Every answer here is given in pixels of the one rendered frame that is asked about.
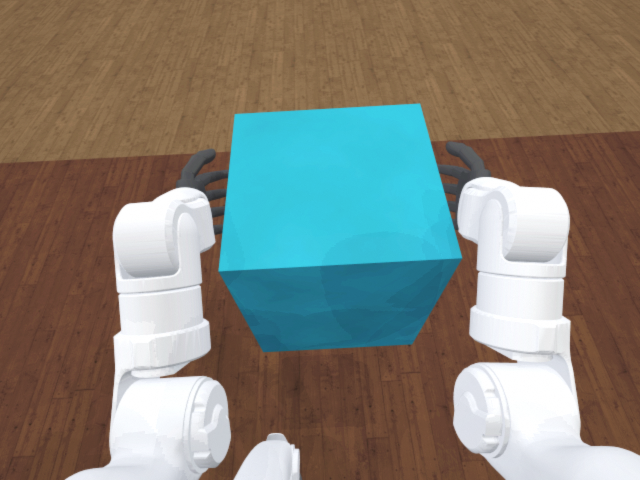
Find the robot right upper arm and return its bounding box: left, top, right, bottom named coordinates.
left=453, top=362, right=640, bottom=480

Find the left robot shin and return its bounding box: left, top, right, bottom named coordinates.
left=266, top=433, right=287, bottom=442

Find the left robot forearm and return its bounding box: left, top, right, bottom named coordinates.
left=109, top=187, right=215, bottom=456

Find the robot left thigh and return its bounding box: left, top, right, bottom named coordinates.
left=234, top=440, right=300, bottom=480

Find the robot left upper arm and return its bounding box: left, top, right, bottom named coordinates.
left=65, top=376, right=231, bottom=480

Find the right robot forearm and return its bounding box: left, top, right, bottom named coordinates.
left=457, top=177, right=581, bottom=427

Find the robot left hand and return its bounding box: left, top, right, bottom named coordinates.
left=176, top=149, right=229, bottom=235

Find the carton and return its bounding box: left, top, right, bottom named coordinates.
left=218, top=104, right=462, bottom=352

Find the robot right hand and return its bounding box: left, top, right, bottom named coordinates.
left=437, top=142, right=491, bottom=230

